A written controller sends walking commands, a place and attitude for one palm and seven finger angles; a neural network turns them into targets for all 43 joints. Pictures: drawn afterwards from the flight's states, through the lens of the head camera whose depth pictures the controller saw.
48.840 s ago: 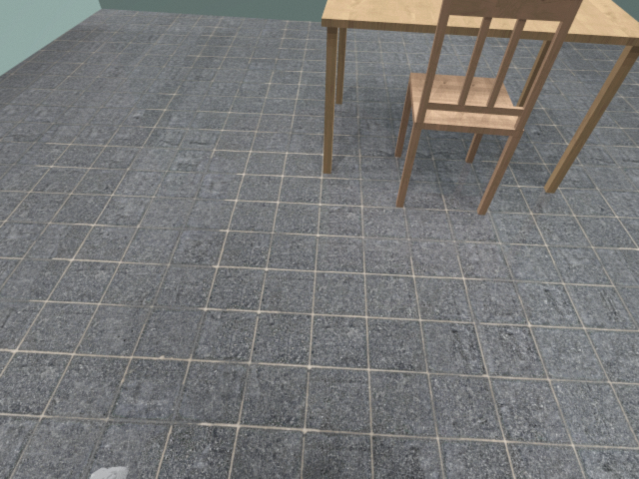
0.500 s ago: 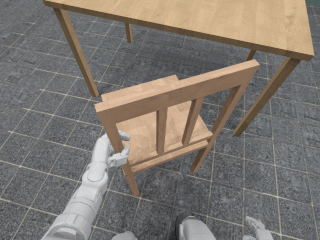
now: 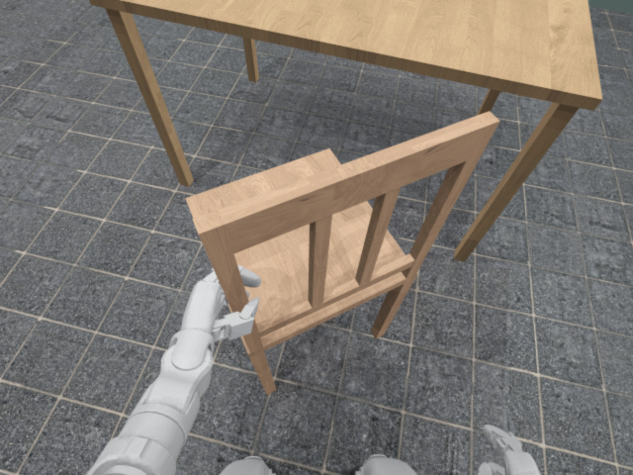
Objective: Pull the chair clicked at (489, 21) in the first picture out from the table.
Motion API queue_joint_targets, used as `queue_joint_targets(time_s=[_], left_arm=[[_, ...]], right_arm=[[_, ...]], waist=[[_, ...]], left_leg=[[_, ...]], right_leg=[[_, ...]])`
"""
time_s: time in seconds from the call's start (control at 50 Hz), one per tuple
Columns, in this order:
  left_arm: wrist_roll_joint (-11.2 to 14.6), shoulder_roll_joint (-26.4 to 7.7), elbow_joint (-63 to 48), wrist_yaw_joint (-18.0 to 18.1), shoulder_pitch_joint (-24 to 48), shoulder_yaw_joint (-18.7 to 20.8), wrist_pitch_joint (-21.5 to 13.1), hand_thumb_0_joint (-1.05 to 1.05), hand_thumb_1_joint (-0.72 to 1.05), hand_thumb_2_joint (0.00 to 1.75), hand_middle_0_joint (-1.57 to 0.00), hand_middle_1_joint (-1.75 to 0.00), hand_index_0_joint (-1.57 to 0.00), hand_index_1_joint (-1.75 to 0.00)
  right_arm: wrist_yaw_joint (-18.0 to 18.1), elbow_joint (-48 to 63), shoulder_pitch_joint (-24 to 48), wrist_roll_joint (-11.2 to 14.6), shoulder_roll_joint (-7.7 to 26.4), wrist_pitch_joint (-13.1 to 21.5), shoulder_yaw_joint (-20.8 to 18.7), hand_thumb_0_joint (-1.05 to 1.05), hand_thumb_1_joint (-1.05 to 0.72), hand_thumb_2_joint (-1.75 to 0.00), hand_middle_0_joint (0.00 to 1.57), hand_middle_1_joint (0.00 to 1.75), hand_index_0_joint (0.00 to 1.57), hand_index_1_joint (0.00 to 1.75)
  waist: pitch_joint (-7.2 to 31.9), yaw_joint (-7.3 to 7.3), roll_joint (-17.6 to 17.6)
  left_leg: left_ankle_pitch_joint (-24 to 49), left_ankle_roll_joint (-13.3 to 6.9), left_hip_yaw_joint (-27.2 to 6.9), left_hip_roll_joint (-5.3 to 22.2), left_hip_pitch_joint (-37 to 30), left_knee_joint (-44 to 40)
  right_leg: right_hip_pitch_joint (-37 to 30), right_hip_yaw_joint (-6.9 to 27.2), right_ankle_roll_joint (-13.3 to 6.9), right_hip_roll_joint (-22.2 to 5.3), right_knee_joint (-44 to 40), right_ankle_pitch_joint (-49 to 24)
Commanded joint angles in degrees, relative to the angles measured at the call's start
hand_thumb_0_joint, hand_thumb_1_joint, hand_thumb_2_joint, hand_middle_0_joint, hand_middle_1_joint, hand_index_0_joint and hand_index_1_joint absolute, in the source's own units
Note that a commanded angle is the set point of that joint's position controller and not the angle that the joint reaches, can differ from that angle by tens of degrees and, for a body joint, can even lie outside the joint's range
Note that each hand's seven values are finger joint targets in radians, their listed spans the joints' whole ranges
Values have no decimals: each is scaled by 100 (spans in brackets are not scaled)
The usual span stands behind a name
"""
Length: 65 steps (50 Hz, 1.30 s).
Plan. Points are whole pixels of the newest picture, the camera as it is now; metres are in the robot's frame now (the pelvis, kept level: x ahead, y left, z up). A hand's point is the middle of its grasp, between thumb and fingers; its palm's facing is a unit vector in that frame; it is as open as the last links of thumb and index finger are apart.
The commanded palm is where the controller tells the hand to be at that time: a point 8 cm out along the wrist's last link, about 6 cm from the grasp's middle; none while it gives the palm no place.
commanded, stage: step backward, pulling the chair out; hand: left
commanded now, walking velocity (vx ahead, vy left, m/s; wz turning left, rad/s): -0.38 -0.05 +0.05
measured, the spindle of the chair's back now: (317, 265) +0.42 +0.00 -0.08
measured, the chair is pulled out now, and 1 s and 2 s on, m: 0.36 0.55 0.59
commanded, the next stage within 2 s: stop walking, hand still on the chair in 0.78 s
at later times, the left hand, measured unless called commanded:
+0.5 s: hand (248, 384) +0.23 +0.09 -0.06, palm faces -0.11 -0.97 -0.19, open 5.9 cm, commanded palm +0.22 +0.15 -0.06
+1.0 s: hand out of the picture +0.12 +0.10 -0.05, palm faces -0.10 -0.97 -0.20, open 6.0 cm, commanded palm +0.11 +0.15 -0.04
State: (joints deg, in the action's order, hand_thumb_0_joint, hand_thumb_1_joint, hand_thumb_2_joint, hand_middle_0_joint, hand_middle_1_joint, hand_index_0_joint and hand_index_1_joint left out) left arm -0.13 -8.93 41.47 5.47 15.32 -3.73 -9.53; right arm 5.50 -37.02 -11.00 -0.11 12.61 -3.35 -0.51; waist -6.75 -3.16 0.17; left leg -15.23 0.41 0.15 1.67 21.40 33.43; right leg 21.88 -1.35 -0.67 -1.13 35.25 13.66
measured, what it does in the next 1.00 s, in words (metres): walks backwards: left foot, then right foot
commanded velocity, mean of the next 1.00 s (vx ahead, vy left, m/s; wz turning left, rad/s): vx -0.28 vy -0.02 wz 0.05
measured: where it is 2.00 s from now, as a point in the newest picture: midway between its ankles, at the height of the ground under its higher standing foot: outside the picture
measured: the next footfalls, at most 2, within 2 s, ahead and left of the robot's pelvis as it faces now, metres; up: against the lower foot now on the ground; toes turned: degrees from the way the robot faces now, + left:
left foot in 0.34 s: -0.03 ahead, +0.13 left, +0.00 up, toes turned +1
right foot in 0.52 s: -0.05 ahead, -0.14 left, +0.00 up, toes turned -2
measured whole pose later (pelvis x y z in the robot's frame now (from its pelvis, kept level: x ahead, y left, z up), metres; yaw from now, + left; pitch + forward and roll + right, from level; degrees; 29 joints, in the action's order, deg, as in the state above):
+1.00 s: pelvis -0.19 -0.01 +0.00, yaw +1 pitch +0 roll -1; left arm -0.2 -7.8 42.0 5.0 16.0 -6.7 -6.0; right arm 4.9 -37.7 -12.6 1.0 12.1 -3.4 0.9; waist -7.0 -1.6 -1.3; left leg -15.6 1.4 -0.4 2.7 18.3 33.4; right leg 16.6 -1.9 0.7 -1.5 29.5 13.2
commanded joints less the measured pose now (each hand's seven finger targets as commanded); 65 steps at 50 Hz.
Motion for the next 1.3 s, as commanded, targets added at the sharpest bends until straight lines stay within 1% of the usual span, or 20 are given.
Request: queue_joint_targets(time_s=[0.0, 0.04, 0.12, 0.16, 0.28, 0.32, 0.38, 0.46, 0.52, 0.56, 0.58, 0.62, 0.76, 0.8, 0.84, 0.9, 0.98, 1.0, 1.16, 1.28], left_arm=[[-124, -384, -941, -34, 1698, 60, -579, 0, 90, 90, -50, -145, -50, -145], [-105, -687, -816, 4, 1544, 309, -624, 0, 90, 90, -50, -145, -50, -145], [17, -978, -567, 51, 1243, 537, -647, 0, 90, 90, -50, -145, -50, -145], [16, -997, -401, 79, 1003, 605, -463, 0, 90, 90, -50, -145, -50, -145], [120, -569, -720, 57, 888, 295, -195, 0, 90, 90, -50, -145, -50, -145], [153, -328, -1117, 15, 1052, 40, -211, 0, 90, 90, -50, -145, -50, -145], [100, -208, -1483, -41, 1432, -106, -283, 0, 90, 90, -50, -145, -50, -145], [-17, -206, -1091, -29, 1445, -43, -433, 0, 90, 90, -50, -145, -50, -145], [-129, -426, -951, -20, 1678, 7, -576, 0, 90, 90, -50, -145, -50, -145], [-34, -860, -673, 54, 1451, 379, -616, 0, 90, 90, -50, -145, -50, -145], [11, -801, -649, 18, 1336, 320, -615, 0, 90, 90, -50, -145, -50, -145], [7, -874, -454, 35, 1160, 438, -458, 0, 90, 90, -50, -145, -50, -145], [169, -351, -548, 26, 991, 133, -41, 0, 90, 90, -50, -145, -50, -145], [187, -99, -829, -38, 1232, -102, -69, 0, 90, 90, -50, -145, -50, -145], [155, 3, -1157, -95, 1693, -202, -158, 0, 90, 90, -50, -145, -50, -145], [129, -170, -1626, -36, 2008, -48, -235, 0, 90, 90, -50, -145, -50, -145], [43, -289, -1248, -60, 1476, -48, -145, 0, 90, 90, -50, -145, -50, -145], [91, -482, -1160, -17, 1392, 133, -84, 0, 90, 90, -50, -145, -50, -145], [107, -739, -400, 96, 1316, 377, 33, 0, 90, 90, -50, -145, -50, -145], [108, -543, -379, 72, 1214, 324, -80, 0, 90, 90, -50, -145, -50, -145]], right_arm=[[-88, 312, -114, -64, 768, 274, -274, 0, -90, -90, 20, 30, 20, 30], [-64, 302, -225, -9, 829, 264, -339, 0, -90, -90, 20, 30, 20, 30], [101, 430, 113, 112, 697, 242, -325, 0, -90, -90, 20, 30, 20, 30], [120, 442, 239, 94, 708, 233, -247, 0, -90, -90, 20, 30, 20, 30], [178, 463, 133, 111, 803, 152, -121, 0, -90, -90, 20, 30, 20, 30], [175, 642, 157, 97, 947, 70, -206, 0, -90, -90, 20, 30, 20, 30], [83, 740, 379, -27, 716, 24, -119, 0, -90, -90, 20, 30, 20, 30], [-81, 427, -107, -6, 741, 224, -249, 0, -90, -90, 20, 30, 20, 30], [-88, 339, -143, 1, 759, 248, -251, 0, -90, -90, 20, 30, 20, 30], [32, 369, -144, 103, 816, 249, -347, 0, -90, -90, 20, 30, 20, 30], [67, 462, 57, 131, 747, 250, -317, 0, -90, -90, 20, 30, 20, 30], [112, 501, 290, 114, 677, 201, -205, 0, -90, -90, 20, 30, 20, 30], [169, 526, 68, 135, 714, 92, -68, 0, -90, -90, 20, 30, 20, 30], [158, 682, 157, 113, 898, 25, -132, 0, -90, -90, 20, 30, 20, 30], [85, 736, 362, -1, 645, 9, -51, 0, -90, -90, 20, 30, 20, 30], [-41, 604, -12, 83, 667, 170, -139, 0, -90, -90, 20, 30, 20, 30], [-44, 555, -67, 117, 709, 317, -113, 0, -90, -90, 20, 30, 20, 30], [-13, 549, -102, 178, 758, 312, -160, 0, -90, -90, 20, 30, 20, 30], [112, 411, 14, 158, 620, 262, -63, 0, -90, -90, 20, 30, 20, 30], [131, 322, 119, 104, 598, 304, -59, 0, -90, -90, 20, 30, 20, 30]], waist=[[2277, 32, -1043], [2652, -20, -744], [2610, 91, 650], [2425, 230, 661], [2300, 158, 743], [2248, 180, -150], [2019, 213, -1703], [2373, 92, -795], [2501, 10, -827], [2829, -19, 425], [2698, 69, 620], [2354, 246, 822], [2153, 185, 898], [2036, 274, -372], [1946, 245, -1722], [2122, 247, -909], [2209, 149, -805], [2384, 162, -229], [1462, 187, 520], [1201, 203, 427]], left_leg=[[4810, -407, -960, 1431, -1760, -127], [4635, -218, -662, 1172, -1720, 59], [-560, 193, -109, 95, -231, 1105], [-1274, 170, -520, -48, 214, 1673], [46, 87, -400, 213, -321, -571], [2006, -279, -916, 927, -742, -1061], [2699, -721, -1404, 1648, -239, -1382], [5139, -571, -1237, 1558, -1918, -114], [4292, -226, -708, 1199, -1532, 17], [2376, 138, -203, 602, -776, 412], [163, 213, -140, 235, -384, 908], [-1251, 168, -471, -27, 143, 1650], [214, 37, -267, 282, -698, -860], [1883, -363, -952, 1139, -954, -1221], [2345, -744, -1539, 1604, -415, -1430], [3884, -703, -1335, 1530, -1748, -449], [2453, -213, -723, 967, -1319, -592], [2126, -111, -565, 867, -1261, -569], [-664, -100, -108, 120, -1111, -466], [-236, -179, -374, 173, -1162, -703]], right_leg=[[-677, 219, -63, -217, -535, -893], [-1204, 236, -60, -303, -653, -2356], [-1656, 1258, -549, -1624, -1189, -3930], [-1583, 1292, -818, -1956, -1267, -3453], [-1860, 558, -364, -1371, -840, -2927], [-1402, 158, 103, -526, -573, -1684], [-980, 75, 59, -189, 909, 654], [-698, 208, -58, -194, -452, -450], [-1373, 301, -110, -466, -890, -2536], [-2156, 691, -363, -1050, -716, -4313], [-1974, 1009, -571, -1529, -979, -4320], [-1547, 1206, -762, -1957, -1316, -3168], [-1561, 515, -303, -1282, -878, -1897], [-1100, 89, 155, -429, -336, -912], [-970, 20, 121, -235, 715, 605], [-705, 143, 10, -205, -300, 209], [-1502, 152, -26, -398, -991, -1426], [-1734, 196, -35, -369, -876, -1475], [-470, 914, -99, -860, -2098, 1991], [-505, 718, -123, -831, -1896, 1511]])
